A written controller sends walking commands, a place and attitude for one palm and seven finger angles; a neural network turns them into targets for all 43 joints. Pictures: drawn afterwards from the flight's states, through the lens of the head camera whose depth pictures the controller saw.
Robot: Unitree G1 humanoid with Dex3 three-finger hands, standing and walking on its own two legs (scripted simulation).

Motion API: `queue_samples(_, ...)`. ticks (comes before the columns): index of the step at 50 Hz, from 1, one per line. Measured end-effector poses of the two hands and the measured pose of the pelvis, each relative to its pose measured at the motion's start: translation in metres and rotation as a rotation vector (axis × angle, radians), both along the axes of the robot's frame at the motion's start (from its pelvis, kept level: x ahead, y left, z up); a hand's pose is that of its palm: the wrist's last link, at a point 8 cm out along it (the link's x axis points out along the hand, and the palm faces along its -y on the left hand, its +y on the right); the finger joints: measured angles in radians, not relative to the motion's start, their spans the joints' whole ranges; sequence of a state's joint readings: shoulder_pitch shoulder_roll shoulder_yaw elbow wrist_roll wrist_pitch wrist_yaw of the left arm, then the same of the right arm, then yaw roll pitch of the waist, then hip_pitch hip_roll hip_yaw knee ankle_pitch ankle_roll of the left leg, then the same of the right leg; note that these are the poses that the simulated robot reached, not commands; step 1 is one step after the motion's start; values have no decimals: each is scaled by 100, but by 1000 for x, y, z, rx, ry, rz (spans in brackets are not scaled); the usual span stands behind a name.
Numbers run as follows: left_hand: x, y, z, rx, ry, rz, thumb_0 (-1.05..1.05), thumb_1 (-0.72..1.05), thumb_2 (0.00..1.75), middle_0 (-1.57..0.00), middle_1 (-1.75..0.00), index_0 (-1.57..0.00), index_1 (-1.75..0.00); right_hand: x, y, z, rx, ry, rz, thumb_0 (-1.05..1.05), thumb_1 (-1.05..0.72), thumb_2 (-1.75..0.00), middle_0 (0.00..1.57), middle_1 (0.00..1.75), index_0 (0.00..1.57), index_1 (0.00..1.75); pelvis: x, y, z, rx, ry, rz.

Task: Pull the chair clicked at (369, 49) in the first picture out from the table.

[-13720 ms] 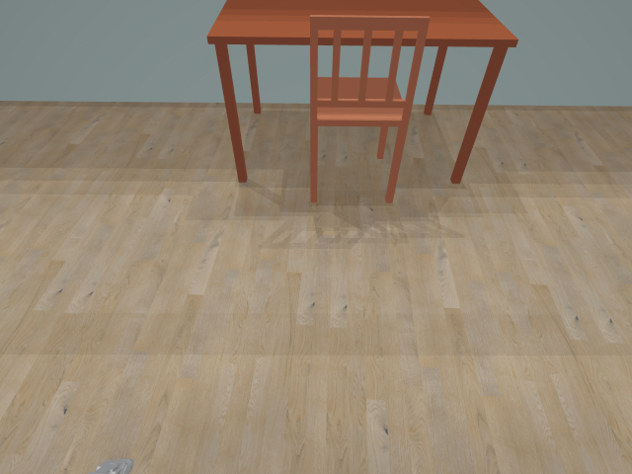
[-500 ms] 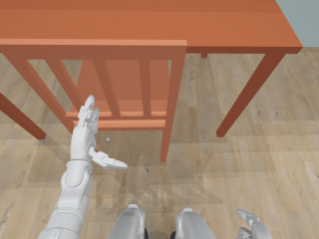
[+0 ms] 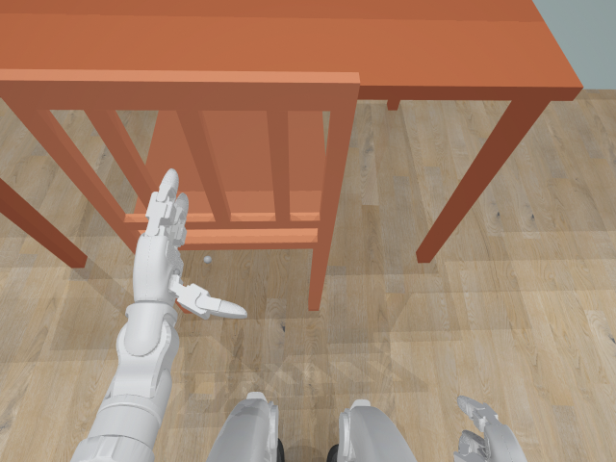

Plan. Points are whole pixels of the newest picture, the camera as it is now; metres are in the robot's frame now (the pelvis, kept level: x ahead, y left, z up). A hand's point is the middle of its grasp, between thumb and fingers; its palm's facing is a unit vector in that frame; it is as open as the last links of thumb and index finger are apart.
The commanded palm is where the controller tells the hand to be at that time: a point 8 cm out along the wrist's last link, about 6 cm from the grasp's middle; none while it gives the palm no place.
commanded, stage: aim the fingers beside a spindle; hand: left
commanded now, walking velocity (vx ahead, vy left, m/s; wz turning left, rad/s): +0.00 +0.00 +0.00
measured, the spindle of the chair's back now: (209, 172) +0.51 +0.16 +0.00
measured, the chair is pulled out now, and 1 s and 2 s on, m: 0.00 0.00 0.00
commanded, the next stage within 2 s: none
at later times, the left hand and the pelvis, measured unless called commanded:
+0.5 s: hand (202, 261) +0.36 +0.15 +0.01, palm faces +0.03 -1.00 -0.03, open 16.9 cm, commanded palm +0.33 +0.20 +0.02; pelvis +0.00 +0.01 +0.00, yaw +0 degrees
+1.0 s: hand (203, 260) +0.36 +0.14 +0.03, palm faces +0.03 -1.00 -0.02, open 16.9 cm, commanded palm +0.33 +0.20 +0.03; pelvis +0.00 +0.01 +0.00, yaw +0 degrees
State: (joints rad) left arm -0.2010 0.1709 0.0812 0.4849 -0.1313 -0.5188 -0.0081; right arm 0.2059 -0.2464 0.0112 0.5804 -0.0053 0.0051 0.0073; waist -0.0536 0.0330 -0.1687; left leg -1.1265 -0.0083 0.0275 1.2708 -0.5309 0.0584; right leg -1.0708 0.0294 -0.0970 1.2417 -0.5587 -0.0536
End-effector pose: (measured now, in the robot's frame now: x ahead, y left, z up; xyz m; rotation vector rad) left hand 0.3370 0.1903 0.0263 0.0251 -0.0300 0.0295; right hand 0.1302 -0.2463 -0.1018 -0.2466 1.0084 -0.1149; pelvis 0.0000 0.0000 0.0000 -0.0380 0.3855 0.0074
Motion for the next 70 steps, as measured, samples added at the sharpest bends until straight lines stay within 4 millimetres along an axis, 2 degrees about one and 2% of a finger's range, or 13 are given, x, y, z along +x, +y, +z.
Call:
queue_samples(5, 4, 8, -1, 16, 26, 13, -1, -50, 30, -6, -8, -6, -8, -4, 2, -1, 15, 9, -6, 1, -90, -90, 20, 30, 21, 30, 0, 1, 0, 2, 1, -4)
queue_samples(11, -8, 8, -13, -10, 89, 1, -1, -49, 30, -6, -8, -6, -8, -6, 4, 1, 14, 15, -9, 1, -90, -90, 20, 30, 21, 30, 0, 3, 2, -1, -1, -3)
queue_samples(20, 1, 7, 4, 7, -15, 5, -1, -50, 30, -6, -8, -6, -8, -2, 4, 2, -5, 7, 1, 1, -90, -90, 20, 30, 21, 30, 0, 5, 0, -6, -1, 1)
queue_samples(24, 5, 10, -8, 5, 56, -1, -1, -50, 30, -6, -8, -6, -8, -1, 5, 2, 1, 5, -2, 1, -90, -90, 20, 30, 21, 30, 0, 6, 0, -6, 2, 0)
queue_samples(28, -1, 11, -17, -19, 95, 3, -1, -49, 30, -6, -8, -6, -8, -1, 6, 4, 2, 2, -9, 1, -90, -90, 20, 30, 21, 30, 1, 7, 1, -7, 5, -4)
queue_samples(32, -10, 11, -3, -20, 29, 11, -1, -49, 30, -6, -8, -6, -8, 0, 8, 6, 2, 1, -9, 1, -90, -90, 20, 30, 21, 30, 3, 9, 3, -8, -1, -6)
queue_samples(36, -9, 12, 8, 4, -16, 7, -1, -50, 30, -6, -8, -6, -8, 2, 10, 5, 6, 3, 6, 1, -90, -90, 20, 30, 21, 30, 3, 9, 4, -10, -6, 2)
queue_samples(44, -3, 3, -20, -25, 94, -20, -1, -50, 30, -6, -8, -6, -8, 4, 11, 3, 2, -3, 4, 1, -90, -90, 20, 30, 21, 30, 0, 9, 0, -12, 5, 2)
queue_samples(53, 0, 8, 10, 21, -22, 15, -1, -50, 30, -6, -8, -6, -8, 1, 10, 2, 15, 9, 1, 1, -90, -90, 20, 30, 21, 30, 2, 8, 2, -7, -3, -2)
queue_samples(61, -9, 1, -18, -20, 113, -12, -1, -49, 30, -6, -8, -6, -8, -1, 7, 3, 14, 11, -7, 1, -90, -90, 20, 30, 21, 30, 2, 5, 2, -6, 0, 0)
queue_samples(65, -13, -6, -3, -17, 26, -11, -1, -50, 30, -6, -8, -6, -8, 0, 4, 4, 1, 2, -8, 1, -90, -90, 20, 30, 21, 30, 2, 4, 3, -6, -5, -2)
queue_samples(68, -7, -3, 10, 15, -37, 5, -1, -50, 30, -6, -8, -6, -8, 0, 2, 3, 2, 1, -2, 1, -90, -90, 20, 30, 21, 30, 1, 3, 2, -3, -8, -1)
queue_samples(70, -1, 3, 10, 34, -33, 16, -1, -50, 30, -6, -8, -6, -8, 1, 2, 2, 6, 1, 1, 1, -90, -90, 20, 30, 21, 30, 0, 1, 1, -1, -7, 0)
